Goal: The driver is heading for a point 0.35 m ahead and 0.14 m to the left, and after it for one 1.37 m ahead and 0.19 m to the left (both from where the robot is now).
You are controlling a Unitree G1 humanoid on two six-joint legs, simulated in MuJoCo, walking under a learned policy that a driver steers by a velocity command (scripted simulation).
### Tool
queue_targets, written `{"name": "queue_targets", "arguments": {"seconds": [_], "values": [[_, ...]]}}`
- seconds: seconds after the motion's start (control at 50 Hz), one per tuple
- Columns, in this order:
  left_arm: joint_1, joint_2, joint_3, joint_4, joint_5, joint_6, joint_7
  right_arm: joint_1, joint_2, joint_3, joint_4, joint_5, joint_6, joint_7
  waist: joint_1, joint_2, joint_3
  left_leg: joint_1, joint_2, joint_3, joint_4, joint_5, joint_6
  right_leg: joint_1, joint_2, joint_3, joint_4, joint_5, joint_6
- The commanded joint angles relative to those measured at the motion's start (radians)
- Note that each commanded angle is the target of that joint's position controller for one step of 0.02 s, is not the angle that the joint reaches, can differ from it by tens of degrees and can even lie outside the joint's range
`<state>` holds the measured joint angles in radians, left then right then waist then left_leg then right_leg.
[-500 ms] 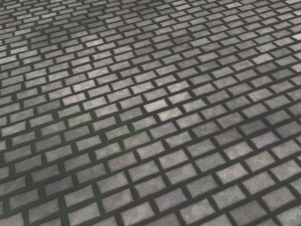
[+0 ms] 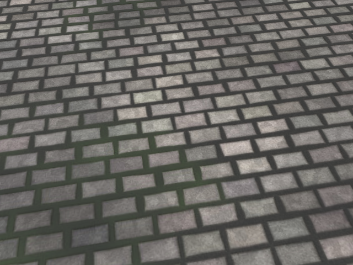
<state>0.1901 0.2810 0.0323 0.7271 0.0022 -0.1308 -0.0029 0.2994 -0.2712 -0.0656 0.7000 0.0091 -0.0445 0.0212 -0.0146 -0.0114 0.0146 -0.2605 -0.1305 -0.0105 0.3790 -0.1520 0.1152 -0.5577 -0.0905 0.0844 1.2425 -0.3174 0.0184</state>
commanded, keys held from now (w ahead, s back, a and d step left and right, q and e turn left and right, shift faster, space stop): q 0.42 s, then w+q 0.52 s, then w+e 0.06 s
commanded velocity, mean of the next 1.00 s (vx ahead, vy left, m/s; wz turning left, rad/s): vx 0.27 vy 0.00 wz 0.58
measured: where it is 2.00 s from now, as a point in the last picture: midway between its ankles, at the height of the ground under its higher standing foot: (128, 190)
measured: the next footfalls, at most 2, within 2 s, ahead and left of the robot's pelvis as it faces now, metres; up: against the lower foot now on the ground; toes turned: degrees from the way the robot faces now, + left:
right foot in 0.24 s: +0.34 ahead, -0.13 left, +0.00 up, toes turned +14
left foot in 0.66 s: +0.17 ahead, +0.07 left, +0.00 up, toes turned +27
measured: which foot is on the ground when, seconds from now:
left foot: down 0.00-0.24, up 0.26-0.64, down 0.66-1.00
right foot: up 0.00-0.22, down 0.24-0.66, up 0.68-1.00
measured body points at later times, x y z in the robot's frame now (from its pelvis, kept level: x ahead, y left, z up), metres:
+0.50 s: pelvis +0.18 -0.06 -0.01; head +0.22 -0.05 +0.44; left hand +0.25 +0.24 -0.10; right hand +0.40 -0.28 -0.11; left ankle +0.14 +0.07 -0.68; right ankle +0.30 -0.14 -0.74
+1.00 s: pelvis +0.30 +0.02 +0.00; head +0.30 +0.06 +0.45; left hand +0.35 +0.35 -0.08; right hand +0.45 -0.22 -0.10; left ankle +0.14 +0.05 -0.74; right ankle +0.52 -0.03 -0.70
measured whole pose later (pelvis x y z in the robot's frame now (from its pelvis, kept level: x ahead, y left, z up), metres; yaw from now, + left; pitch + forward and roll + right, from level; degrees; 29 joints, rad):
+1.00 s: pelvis +0.30 +0.02 +0.00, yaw +35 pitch +3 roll -2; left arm 0.02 0.29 0.07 0.72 -0.01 -0.09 -0.04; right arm 0.48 -0.25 -0.06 0.74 0.02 -0.03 -0.03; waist -0.08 -0.04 -0.01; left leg -0.03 -0.01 -0.14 0.32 -0.33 0.03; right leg -0.59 -0.01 0.05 0.57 0.01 0.04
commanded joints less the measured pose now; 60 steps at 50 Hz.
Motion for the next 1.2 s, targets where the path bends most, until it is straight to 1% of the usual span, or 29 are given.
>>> {"name": "queue_targets", "arguments": {"seconds": [0.02,0.08,0.14,0.22,0.24,0.26,0.28,0.3,0.32,0.38,0.46,0.56,0.64,0.66,0.68,0.7,0.72,0.74,0.78,0.8,0.9,1.0,1.08,1.1,1.12,1.14,1.16,1.18,1.2], "values": [[0.023,0.084,0.025,-0.083,0.015,0.009,0.013,-0.071,-0.134,-0.028,-0.095,-0.004,-0.018,-0.024,0.059,0.015,-0.015,0.002,0.245,-0.223,-0.131,0.562,0.188,-0.099,-0.002,-0.043,-0.162,0.037,0.063],[-0.082,0.032,0.005,-0.099,0.021,0.014,0.016,-0.031,-0.175,-0.044,-0.078,0.005,0.009,-0.042,0.01,0.07,-0.062,-0.107,0.148,-0.126,-0.059,0.551,0.106,0.072,0.084,-0.092,-0.487,0.262,0.079],[-0.14,0.07,0.02,-0.116,-0.002,0.022,0.008,0.027,-0.171,-0.047,-0.06,0.019,0.033,-0.046,-0.025,0.13,-0.117,-0.026,0.172,-0.218,0.008,0.377,0.062,0.13,0.136,-0.056,-0.657,0.374,0.07],[-0.058,0.129,0.057,-0.102,0.018,0.012,0.008,-0.045,-0.125,-0.042,-0.092,0.015,0.042,-0.063,0.048,0.139,-0.137,0.066,0.162,-0.323,0.231,0.266,-0.011,0.241,0.095,-0.009,-0.837,0.447,0.003],[0.01,0.165,0.064,-0.105,0.039,0.007,0.015,-0.036,-0.071,-0.026,-0.115,0.0,0.038,-0.061,0.062,0.063,-0.235,-0.013,0.102,-0.28,0.419,0.104,-0.054,0.444,-0.035,0.077,-0.798,0.666,-0.055],[0.036,0.187,0.061,-0.119,0.062,0.018,0.026,0.122,0.009,-0.002,-0.108,-0.02,0.033,-0.056,0.0,-0.196,-0.326,-0.264,-0.021,-0.179,0.703,-0.56,-0.12,0.725,-0.301,0.343,-0.737,1.124,-0.203],[0.058,0.189,0.07,-0.105,0.037,0.035,0.02,0.238,-0.086,-0.008,-0.101,0.004,0.029,-0.045,-0.027,-0.333,-0.449,-0.362,0.029,-0.171,0.911,-0.588,-0.147,0.78,-0.432,0.615,-0.785,0.88,-0.332],[-0.004,0.126,0.058,-0.14,0.025,0.05,0.028,0.173,-0.169,-0.033,-0.076,0.015,0.048,-0.047,0.004,-0.19,-0.368,-0.403,0.083,-0.161,1.002,-0.484,-0.182,0.698,-0.353,0.528,-0.822,0.607,-0.302],[-0.036,0.082,0.044,-0.148,0.022,0.068,0.036,0.072,-0.191,-0.043,-0.09,0.014,0.068,-0.051,0.025,-0.112,-0.275,-0.43,0.107,-0.116,1.011,-0.401,-0.198,0.594,-0.284,0.382,-0.841,0.424,-0.253],[-0.105,0.091,0.041,-0.142,0.031,0.099,0.044,0.012,-0.13,-0.037,-0.116,0.013,0.109,-0.061,-0.003,-0.126,-0.109,-0.331,0.148,-0.05,0.914,-0.304,-0.205,0.288,-0.152,0.14,-0.932,0.283,-0.213],[-0.084,0.12,0.061,-0.116,0.02,0.1,0.046,-0.003,-0.076,-0.02,-0.12,0.002,0.099,-0.052,0.009,-0.139,-0.155,-0.261,0.178,0.001,0.694,-0.267,-0.183,0.302,-0.174,0.056,-0.984,0.192,-0.249],[-0.1,0.183,0.09,-0.09,-0.019,0.095,0.031,-0.015,-0.111,-0.029,-0.104,-0.001,0.089,-0.02,-0.002,-0.157,-0.141,-0.078,0.18,0.059,0.43,-0.219,-0.099,0.232,-0.212,0.025,-1.063,-0.117,-0.217],[-0.118,0.146,0.085,-0.065,-0.032,0.105,0.022,0.132,-0.099,-0.043,-0.009,0.001,0.085,-0.012,-0.071,-0.082,-0.096,0.148,0.119,0.131,0.16,-0.19,-0.02,0.127,-0.158,-0.085,-0.936,-0.292,-0.134],[-0.136,0.091,0.072,-0.069,-0.022,0.107,0.017,0.223,-0.121,-0.053,0.028,0.004,0.08,-0.018,-0.097,0.051,-0.057,0.233,0.182,-0.012,0.035,-0.323,0.031,0.006,-0.084,-0.177,-0.697,-0.311,-0.077],[-0.146,-0.005,0.045,-0.083,0.0,0.101,-0.004,0.251,-0.178,-0.055,0.012,0.003,0.067,-0.03,-0.074,0.268,-0.005,0.302,0.409,-0.401,-0.067,-0.474,0.118,-0.259,0.027,-0.237,-0.28,-0.316,-0.008],[-0.208,0.062,0.061,-0.137,-0.021,0.074,-0.009,0.192,-0.256,-0.067,-0.038,-0.014,0.041,-0.022,-0.077,0.279,0.048,0.229,0.503,-0.738,-0.254,-0.741,0.243,-0.435,0.087,-0.066,-0.21,-0.247,-0.022],[-0.237,0.136,0.078,-0.137,-0.041,0.049,-0.012,0.108,-0.218,-0.057,-0.058,-0.022,0.014,-0.026,-0.048,0.194,0.108,0.204,0.49,-0.685,-0.292,-0.676,0.213,-0.457,0.043,-0.013,-0.185,-0.102,-0.037],[-0.209,0.153,0.084,-0.118,-0.03,0.036,-0.012,0.065,-0.182,-0.044,-0.06,-0.016,-0.001,-0.033,-0.015,0.165,0.107,0.21,0.457,-0.584,-0.258,-0.509,0.17,-0.443,0.023,-0.011,-0.217,0.02,-0.034],[-0.179,0.131,0.082,-0.082,0.01,0.029,-0.009,0.057,-0.147,-0.031,-0.06,-0.008,-0.002,-0.041,-0.001,0.129,0.057,0.194,0.377,-0.427,-0.23,-0.299,0.118,-0.333,0.021,-0.023,-0.29,0.146,-0.002],[-0.187,0.112,0.078,-0.076,0.011,0.028,-0.012,0.08,-0.137,-0.027,-0.056,-0.009,-0.004,-0.046,-0.006,0.12,0.036,0.188,0.351,-0.377,-0.225,-0.22,0.105,-0.285,0.037,-0.035,-0.311,0.211,0.008],[-0.279,0.054,0.055,-0.092,-0.009,0.026,-0.026,0.162,-0.153,-0.038,-0.028,0.001,-0.006,-0.059,-0.048,0.144,0.034,0.146,0.297,-0.261,-0.195,-0.051,0.076,-0.123,0.092,-0.05,-0.573,0.35,0.036],[-0.324,0.062,0.045,-0.103,-0.023,0.014,-0.051,0.197,-0.159,-0.045,0.004,0.014,0.001,-0.057,-0.081,0.177,0.062,0.178,0.331,-0.271,-0.152,-0.034,0.072,-0.024,0.085,-0.064,-0.718,0.328,0.014],[-0.179,0.119,0.066,-0.066,-0.015,0.012,-0.046,0.163,-0.163,-0.048,0.01,0.009,0.006,-0.051,-0.004,0.189,0.0,0.265,0.334,-0.22,0.025,0.387,0.031,0.149,0.119,-0.132,-0.779,0.216,-0.078],[-0.044,0.156,0.081,-0.03,-0.008,0.012,-0.041,0.162,-0.142,-0.039,0.007,0.003,0.007,-0.051,0.054,0.155,-0.107,0.22,0.285,-0.161,0.214,0.52,0.004,0.354,0.104,-0.113,-0.765,0.235,-0.123],[0.137,0.227,0.093,-0.007,0.006,0.012,-0.042,0.194,-0.09,-0.018,-0.017,-0.02,0.003,-0.054,0.097,-0.012,-0.292,-0.019,0.211,-0.118,0.549,0.288,-0.04,0.703,-0.09,0.159,-0.704,0.281,-0.229],[0.217,0.276,0.106,0.035,-0.004,0.02,-0.055,0.288,-0.021,0.001,-0.025,-0.004,-0.016,-0.049,0.054,-0.361,-0.382,-0.365,0.051,-0.089,0.85,-0.36,-0.114,0.943,-0.258,0.655,-0.901,0.005,-0.365],[0.178,0.183,0.08,0.027,-0.034,0.022,-0.058,0.199,-0.117,-0.014,-0.026,0.011,-0.035,-0.045,0.084,-0.239,-0.277,-0.495,0.11,-0.147,0.949,-0.375,-0.104,0.894,-0.244,0.704,-0.973,-0.128,-0.335],[0.112,0.148,0.069,0.012,-0.029,0.029,-0.049,0.066,-0.154,-0.022,-0.054,0.022,-0.049,-0.039,0.092,-0.136,-0.142,-0.535,0.153,-0.122,0.942,-0.286,-0.093,0.761,-0.21,0.547,-0.968,-0.056,-0.299],[0.076,0.141,0.064,-0.001,-0.016,0.036,-0.044,-0.002,-0.141,-0.016,-0.066,0.005,-0.062,-0.039,0.079,-0.034,-0.087,-0.502,0.184,-0.102,0.899,-0.22,-0.089,0.638,-0.167,0.446,-0.975,0.069,-0.286]]}}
